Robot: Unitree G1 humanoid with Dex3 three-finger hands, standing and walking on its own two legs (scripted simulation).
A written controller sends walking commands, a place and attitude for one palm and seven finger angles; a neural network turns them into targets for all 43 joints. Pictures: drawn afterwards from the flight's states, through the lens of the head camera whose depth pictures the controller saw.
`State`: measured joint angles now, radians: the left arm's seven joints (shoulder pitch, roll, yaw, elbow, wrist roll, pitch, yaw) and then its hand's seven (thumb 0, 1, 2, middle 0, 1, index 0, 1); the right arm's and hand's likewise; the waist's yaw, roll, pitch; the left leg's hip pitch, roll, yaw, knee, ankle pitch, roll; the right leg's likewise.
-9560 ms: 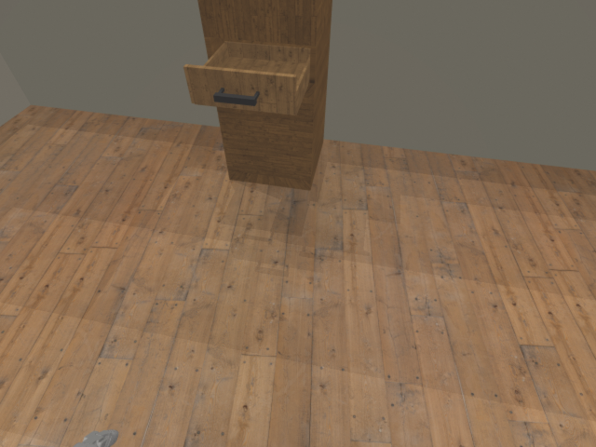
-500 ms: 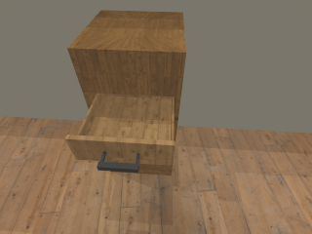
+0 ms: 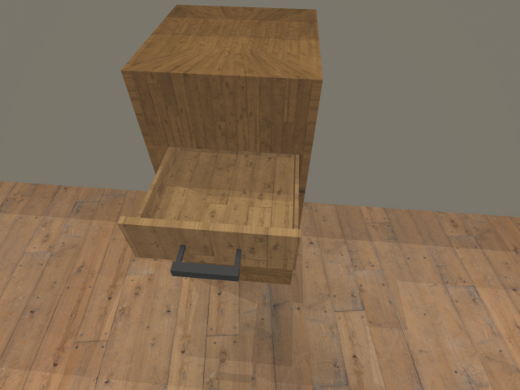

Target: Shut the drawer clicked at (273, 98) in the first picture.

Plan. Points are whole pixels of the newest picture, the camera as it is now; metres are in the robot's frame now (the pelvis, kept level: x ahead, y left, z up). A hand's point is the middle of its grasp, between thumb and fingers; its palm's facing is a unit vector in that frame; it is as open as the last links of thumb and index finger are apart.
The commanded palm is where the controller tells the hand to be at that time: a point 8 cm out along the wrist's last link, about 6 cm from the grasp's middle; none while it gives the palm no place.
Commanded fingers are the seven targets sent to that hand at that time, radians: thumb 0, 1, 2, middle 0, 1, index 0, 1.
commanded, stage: come to a stop and stand still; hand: left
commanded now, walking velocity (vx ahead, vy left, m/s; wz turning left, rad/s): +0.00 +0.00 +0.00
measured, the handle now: (207, 261) +0.40 +0.14 -0.12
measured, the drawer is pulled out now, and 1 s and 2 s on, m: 0.26 0.26 0.26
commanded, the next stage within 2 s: look again from close up in 0.20 s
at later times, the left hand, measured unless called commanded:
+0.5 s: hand out of the picture +0.01 +0.16 -0.17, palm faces +0.02 -0.98 -0.19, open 7.3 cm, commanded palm none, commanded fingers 0.00 0.90 0.90 -0.20 -0.30 -0.20 -0.30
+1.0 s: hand out of the picture +0.00 +0.16 -0.17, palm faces +0.01 -0.98 -0.19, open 7.4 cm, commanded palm none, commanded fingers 0.00 0.90 0.90 -0.20 -0.30 -0.20 -0.30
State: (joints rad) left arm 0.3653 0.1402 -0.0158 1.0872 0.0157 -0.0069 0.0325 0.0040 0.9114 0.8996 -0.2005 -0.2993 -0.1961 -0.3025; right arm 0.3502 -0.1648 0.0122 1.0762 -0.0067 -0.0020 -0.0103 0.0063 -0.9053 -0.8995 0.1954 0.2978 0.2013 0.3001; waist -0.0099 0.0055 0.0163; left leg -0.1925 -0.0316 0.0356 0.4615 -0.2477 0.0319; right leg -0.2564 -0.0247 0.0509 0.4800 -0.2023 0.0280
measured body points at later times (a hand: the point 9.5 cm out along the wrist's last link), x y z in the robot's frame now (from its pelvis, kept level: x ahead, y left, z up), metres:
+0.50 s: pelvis +0.01 -0.01 +0.00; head +0.01 -0.01 +0.45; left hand +0.01 +0.21 -0.16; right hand +0.01 -0.22 -0.16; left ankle +0.00 +0.10 -0.74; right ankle +0.04 -0.14 -0.74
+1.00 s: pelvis +0.01 -0.01 +0.00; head +0.02 -0.01 +0.45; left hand +0.00 +0.21 -0.16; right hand +0.00 -0.22 -0.16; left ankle +0.00 +0.10 -0.74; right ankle +0.04 -0.14 -0.74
